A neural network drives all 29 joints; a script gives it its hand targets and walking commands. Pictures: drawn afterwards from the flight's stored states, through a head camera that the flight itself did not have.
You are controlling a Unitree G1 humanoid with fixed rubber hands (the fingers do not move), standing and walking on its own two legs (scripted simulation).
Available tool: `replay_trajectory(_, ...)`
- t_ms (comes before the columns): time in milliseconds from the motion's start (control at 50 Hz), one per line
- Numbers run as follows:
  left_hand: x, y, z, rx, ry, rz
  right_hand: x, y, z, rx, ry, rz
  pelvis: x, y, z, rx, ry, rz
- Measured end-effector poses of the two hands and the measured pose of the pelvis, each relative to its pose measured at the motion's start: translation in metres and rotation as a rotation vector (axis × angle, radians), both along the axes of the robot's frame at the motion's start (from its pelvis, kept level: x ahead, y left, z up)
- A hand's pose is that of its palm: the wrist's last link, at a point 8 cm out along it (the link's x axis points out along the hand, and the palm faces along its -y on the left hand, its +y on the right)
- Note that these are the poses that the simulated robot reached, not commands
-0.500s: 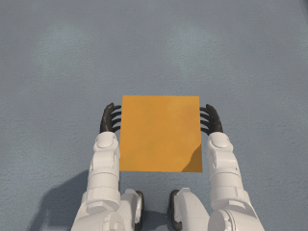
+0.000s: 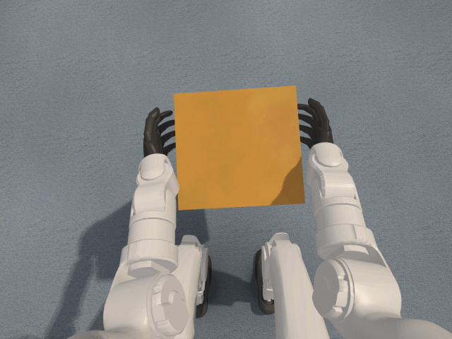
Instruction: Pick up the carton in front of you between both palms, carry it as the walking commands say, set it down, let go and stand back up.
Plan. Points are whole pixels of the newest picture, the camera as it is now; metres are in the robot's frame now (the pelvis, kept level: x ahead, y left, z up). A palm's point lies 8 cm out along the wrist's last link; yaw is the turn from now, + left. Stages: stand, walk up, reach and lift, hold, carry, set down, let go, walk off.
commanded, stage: set down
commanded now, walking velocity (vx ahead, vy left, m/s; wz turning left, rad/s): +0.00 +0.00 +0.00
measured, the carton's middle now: (237, 157) +0.44 -0.01 -0.17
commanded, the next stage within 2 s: none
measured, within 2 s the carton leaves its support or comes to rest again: rests again in 1.28 s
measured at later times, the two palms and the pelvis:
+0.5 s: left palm (180, 161) +0.45 +0.12 -0.22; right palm (302, 148) +0.48 -0.17 -0.23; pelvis -0.02 +0.00 -0.12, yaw +2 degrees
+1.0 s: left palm (190, 160) +0.48 +0.12 -0.34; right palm (292, 149) +0.51 -0.17 -0.36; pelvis -0.03 +0.00 -0.21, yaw +2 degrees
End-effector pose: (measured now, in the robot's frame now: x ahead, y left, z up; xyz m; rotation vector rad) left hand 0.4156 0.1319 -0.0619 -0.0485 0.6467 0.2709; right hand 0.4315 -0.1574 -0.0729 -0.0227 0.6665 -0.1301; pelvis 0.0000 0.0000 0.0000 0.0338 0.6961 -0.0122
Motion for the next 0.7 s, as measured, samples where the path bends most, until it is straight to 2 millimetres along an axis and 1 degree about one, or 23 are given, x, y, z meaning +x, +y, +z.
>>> replay_trajectory(140, 0.01, -0.002, -0.046, 0.004, 0.004, 0.007, 0.013, -0.002, -0.046, -0.011, 0.004, 0.016, -0.009, 0.0, -0.04, 0.003, 0.043, 0.005)
replay_trajectory(240, 0.017, -0.005, -0.078, 0.005, 0.012, 0.009, 0.022, -0.005, -0.077, -0.017, 0.012, 0.026, -0.014, 0.0, -0.065, 0.008, 0.063, 0.005)
replay_trajectory(480, 0.03, -0.009, -0.153, 0.007, 0.035, 0.015, 0.042, -0.009, -0.152, -0.032, 0.034, 0.06, -0.024, 0.001, -0.117, 0.021, 0.088, 0.006)
replay_trajectory(700, 0.04, -0.01, -0.226, 0.004, 0.058, 0.024, 0.061, -0.011, -0.224, -0.047, 0.056, 0.106, -0.03, -0.001, -0.163, 0.031, 0.076, 0.009)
